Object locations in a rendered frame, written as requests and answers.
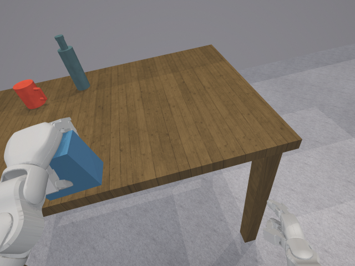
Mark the left robot hand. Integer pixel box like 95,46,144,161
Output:
4,117,78,195

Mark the robot right forearm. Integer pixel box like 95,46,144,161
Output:
285,238,321,266

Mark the right robot hand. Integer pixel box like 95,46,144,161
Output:
263,199,306,249

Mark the sponge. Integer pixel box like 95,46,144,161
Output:
46,130,103,201

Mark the table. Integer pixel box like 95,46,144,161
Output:
0,44,302,266

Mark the robot left forearm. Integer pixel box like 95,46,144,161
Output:
0,164,49,266

